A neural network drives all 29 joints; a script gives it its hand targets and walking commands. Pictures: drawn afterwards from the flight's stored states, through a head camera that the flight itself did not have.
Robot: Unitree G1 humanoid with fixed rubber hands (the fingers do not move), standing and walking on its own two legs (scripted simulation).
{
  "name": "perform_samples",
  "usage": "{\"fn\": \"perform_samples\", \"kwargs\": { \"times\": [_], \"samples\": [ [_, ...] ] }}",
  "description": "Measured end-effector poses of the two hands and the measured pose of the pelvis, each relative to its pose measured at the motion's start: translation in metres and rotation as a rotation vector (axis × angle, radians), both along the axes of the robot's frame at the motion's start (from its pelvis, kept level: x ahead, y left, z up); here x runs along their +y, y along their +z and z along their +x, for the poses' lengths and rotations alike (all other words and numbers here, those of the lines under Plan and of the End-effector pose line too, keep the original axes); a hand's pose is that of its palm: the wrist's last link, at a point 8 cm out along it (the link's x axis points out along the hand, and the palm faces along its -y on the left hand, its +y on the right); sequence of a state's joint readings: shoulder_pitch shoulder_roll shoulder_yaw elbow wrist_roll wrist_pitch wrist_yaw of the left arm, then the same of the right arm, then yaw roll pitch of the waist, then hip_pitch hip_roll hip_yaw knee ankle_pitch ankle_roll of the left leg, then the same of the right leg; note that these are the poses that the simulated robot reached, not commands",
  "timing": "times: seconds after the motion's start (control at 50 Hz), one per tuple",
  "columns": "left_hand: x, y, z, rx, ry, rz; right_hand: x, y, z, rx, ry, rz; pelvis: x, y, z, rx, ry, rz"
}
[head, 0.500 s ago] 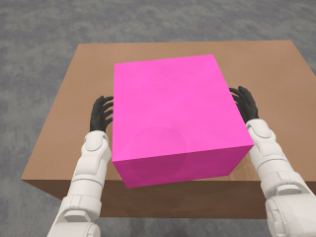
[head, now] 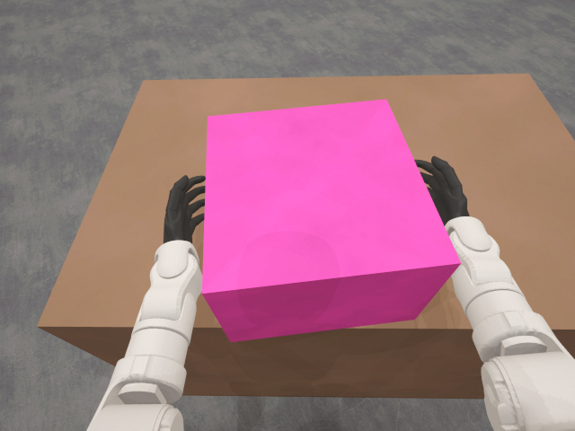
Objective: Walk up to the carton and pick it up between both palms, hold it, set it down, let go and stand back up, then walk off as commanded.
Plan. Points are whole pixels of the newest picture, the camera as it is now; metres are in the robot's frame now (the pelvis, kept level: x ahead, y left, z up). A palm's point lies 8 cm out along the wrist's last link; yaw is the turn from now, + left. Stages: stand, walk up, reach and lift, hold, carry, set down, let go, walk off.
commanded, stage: reach and lift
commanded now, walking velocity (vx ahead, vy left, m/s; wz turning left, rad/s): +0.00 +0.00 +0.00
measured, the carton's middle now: (310, 217) +0.42 +0.01 +0.03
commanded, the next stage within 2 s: none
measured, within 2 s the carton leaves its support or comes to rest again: leaves its support in 0.56 s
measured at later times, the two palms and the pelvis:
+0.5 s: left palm (181, 234) +0.37 +0.19 +0.05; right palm (446, 214) +0.41 -0.18 +0.06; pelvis +0.00 +0.00 +0.00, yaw +0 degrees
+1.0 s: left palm (173, 231) +0.36 +0.19 +0.08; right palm (453, 224) +0.39 -0.18 +0.07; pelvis -0.01 +0.00 +0.00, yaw +0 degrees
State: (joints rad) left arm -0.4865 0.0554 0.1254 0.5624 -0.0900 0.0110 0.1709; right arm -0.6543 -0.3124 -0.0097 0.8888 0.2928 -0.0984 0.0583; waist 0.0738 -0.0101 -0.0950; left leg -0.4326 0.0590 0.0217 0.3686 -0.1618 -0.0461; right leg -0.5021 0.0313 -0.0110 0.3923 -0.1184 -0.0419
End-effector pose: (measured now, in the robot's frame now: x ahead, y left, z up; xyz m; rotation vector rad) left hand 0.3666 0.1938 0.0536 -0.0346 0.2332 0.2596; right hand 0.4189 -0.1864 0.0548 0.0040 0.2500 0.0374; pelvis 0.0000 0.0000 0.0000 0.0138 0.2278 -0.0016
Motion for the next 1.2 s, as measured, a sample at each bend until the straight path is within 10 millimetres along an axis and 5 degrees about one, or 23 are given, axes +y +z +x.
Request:
{"fn": "perform_samples", "kwargs": {
  "times": [0.5,0.86,1.2],
  "samples": [
    [-0.001,-0.001,0.000,-0.037,0.013,0.009,0.006,0.005,-0.008,-0.018,0.033,-0.089,0.000,0.000,0.002,0.004,0.000,0.000],
    [-0.001,0.026,-0.011,-0.130,-0.013,0.003,0.006,0.024,-0.032,-0.110,-0.008,-0.088,0.003,0.001,-0.005,-0.040,0.000,-0.003],
    [-0.001,0.029,-0.004,-0.043,-0.023,0.030,0.007,0.022,-0.028,-0.028,-0.013,-0.092,0.003,0.002,-0.003,-0.040,0.000,-0.003]
  ]
}}
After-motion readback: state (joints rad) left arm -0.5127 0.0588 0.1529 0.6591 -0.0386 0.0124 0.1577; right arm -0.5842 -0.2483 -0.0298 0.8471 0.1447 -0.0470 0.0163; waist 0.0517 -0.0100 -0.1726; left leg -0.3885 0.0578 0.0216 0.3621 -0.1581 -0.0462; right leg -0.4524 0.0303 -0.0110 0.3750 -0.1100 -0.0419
